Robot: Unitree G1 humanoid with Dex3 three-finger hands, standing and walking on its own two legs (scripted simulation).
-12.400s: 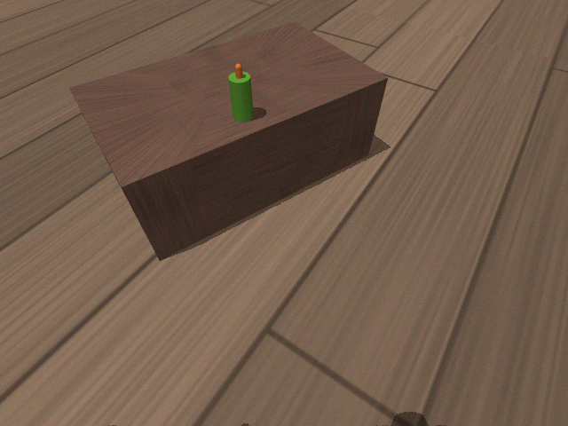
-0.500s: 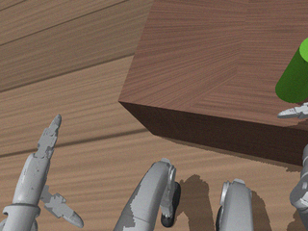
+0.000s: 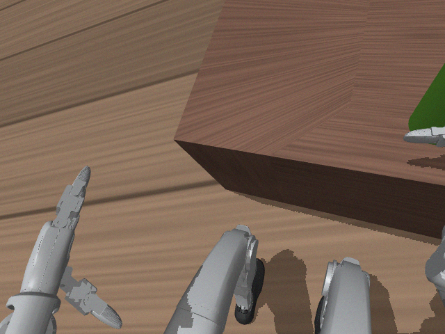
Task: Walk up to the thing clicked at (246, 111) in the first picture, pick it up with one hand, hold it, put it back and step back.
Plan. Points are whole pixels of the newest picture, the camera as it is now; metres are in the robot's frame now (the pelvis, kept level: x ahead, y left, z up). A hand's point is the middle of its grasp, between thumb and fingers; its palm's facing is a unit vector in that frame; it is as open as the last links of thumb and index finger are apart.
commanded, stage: close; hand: right
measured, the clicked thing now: out of the picture +0.54 -0.22 -0.01
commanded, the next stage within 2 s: settle in 0.36 s
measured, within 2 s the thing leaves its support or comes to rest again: leaves its support in 0.90 s
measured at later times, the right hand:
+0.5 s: hand out of the picture +0.52 -0.22 -0.03, palm faces +0.21 +0.98 +0.02, open 10.7 cm
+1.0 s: hand out of the picture +0.51 -0.21 -0.01, palm faces +0.21 +0.98 +0.00, open 10.8 cm
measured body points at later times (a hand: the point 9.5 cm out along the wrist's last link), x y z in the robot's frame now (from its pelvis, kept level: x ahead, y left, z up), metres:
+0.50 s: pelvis +0.01 +0.00 +0.01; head +0.19 -0.08 +0.41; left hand +0.19 +0.25 +0.12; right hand +0.50 -0.27 -0.03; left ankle +0.09 +0.13 -0.53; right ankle +0.05 -0.12 -0.53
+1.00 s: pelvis +0.01 +0.00 +0.03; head +0.18 -0.07 +0.44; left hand +0.18 +0.26 +0.12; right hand +0.49 -0.26 -0.01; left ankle +0.09 +0.13 -0.53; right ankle +0.05 -0.12 -0.53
